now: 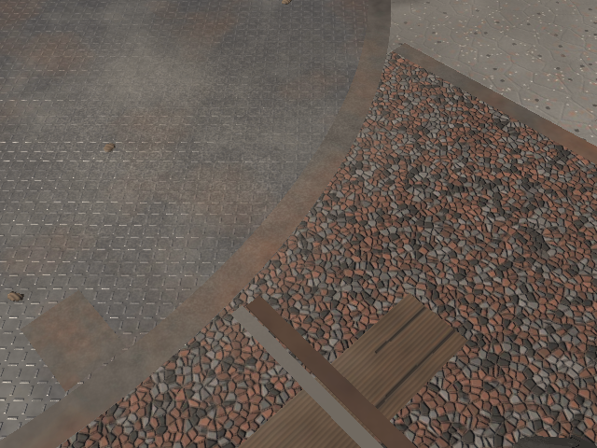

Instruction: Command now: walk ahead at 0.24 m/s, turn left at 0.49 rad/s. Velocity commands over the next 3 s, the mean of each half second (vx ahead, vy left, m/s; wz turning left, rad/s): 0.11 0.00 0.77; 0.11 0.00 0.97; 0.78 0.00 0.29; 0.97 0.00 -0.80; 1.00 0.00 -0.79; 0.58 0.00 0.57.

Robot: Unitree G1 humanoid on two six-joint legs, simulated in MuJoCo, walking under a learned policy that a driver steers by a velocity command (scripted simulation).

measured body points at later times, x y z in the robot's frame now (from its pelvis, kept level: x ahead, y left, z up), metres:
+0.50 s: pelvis +0.17 -0.01 +0.02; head +0.20 +0.01 +0.47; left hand +0.22 +0.32 -0.06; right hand +0.44 -0.22 -0.05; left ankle +0.19 +0.08 -0.71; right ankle +0.30 -0.10 -0.71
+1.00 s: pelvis +0.21 +0.01 +0.03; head +0.21 +0.04 +0.48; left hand +0.03 +0.29 -0.08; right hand +0.53 -0.01 -0.05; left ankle +0.09 +0.06 -0.69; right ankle +0.30 -0.10 -0.71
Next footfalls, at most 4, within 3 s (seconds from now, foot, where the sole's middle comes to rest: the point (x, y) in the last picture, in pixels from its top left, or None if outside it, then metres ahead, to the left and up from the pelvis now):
0.52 right None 0.33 -0.08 -0.75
1.06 left None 0.11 0.08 -0.75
1.46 right None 0.43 0.44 -0.75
1.90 left None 0.53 0.90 -0.75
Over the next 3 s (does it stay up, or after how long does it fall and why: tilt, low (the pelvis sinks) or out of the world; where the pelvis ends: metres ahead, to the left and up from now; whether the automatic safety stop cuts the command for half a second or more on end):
stays up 1.31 1.09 0.02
